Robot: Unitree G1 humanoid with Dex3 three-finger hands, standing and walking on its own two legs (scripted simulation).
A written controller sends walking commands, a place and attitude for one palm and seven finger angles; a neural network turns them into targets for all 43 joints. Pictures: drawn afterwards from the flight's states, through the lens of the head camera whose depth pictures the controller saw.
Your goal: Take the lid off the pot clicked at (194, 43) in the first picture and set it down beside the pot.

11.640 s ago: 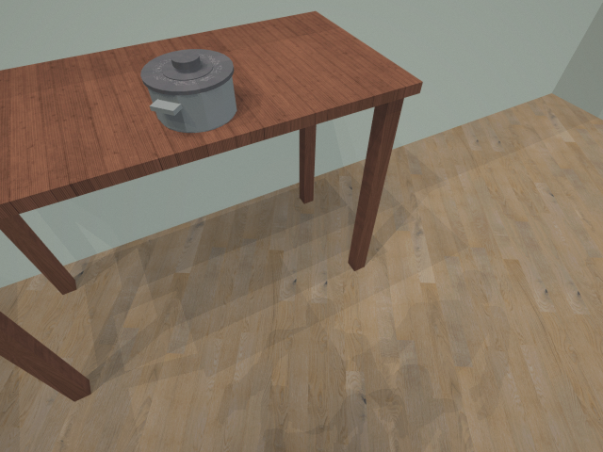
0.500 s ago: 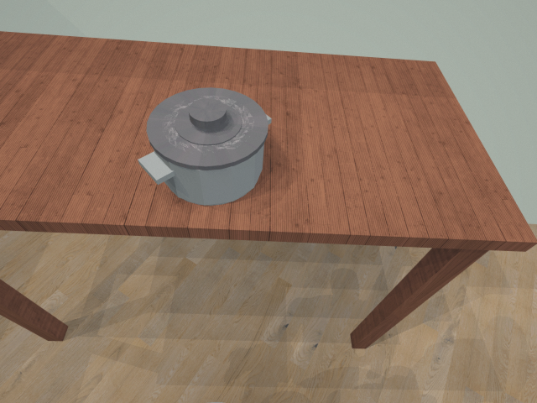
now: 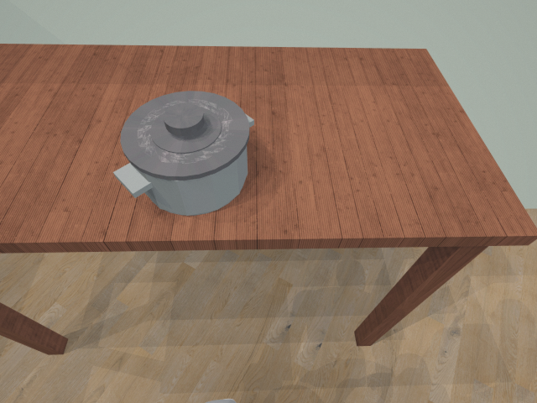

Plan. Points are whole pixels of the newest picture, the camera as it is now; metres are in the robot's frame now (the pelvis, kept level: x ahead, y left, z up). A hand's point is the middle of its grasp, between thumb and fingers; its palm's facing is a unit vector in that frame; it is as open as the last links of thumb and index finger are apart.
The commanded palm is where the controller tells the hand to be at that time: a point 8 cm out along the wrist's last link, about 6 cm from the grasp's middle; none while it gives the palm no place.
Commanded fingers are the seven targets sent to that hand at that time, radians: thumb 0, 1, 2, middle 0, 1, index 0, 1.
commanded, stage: come to a stop and stand still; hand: left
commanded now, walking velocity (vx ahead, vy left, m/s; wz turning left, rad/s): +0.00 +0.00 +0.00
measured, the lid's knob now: (184, 119) +0.46 +0.15 +0.17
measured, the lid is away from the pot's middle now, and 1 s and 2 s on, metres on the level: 0.01 0.01 0.01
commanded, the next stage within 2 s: look again from close up in 0.18 s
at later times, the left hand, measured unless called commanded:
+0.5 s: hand out of the picture +0.03 +0.17 -0.17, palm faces +0.00 -0.98 -0.21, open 7.4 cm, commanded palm none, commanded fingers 0.00 0.90 0.90 -0.20 -0.30 -0.20 -0.30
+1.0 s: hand out of the picture +0.00 +0.16 -0.17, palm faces +0.01 -0.98 -0.20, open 7.4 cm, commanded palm none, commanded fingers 0.00 0.90 0.90 -0.20 -0.30 -0.20 -0.30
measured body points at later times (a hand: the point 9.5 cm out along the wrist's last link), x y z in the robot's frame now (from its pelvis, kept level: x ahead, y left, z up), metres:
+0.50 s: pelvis +0.00 -0.01 +0.01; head +0.04 +0.00 +0.45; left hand +0.03 +0.22 -0.15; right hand +0.05 -0.24 -0.14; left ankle +0.02 +0.06 -0.72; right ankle -0.12 -0.12 -0.72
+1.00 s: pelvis +0.00 -0.02 +0.01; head +0.04 -0.01 +0.46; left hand +0.00 +0.21 -0.15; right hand +0.04 -0.25 -0.14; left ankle +0.02 +0.06 -0.72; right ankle -0.12 -0.12 -0.72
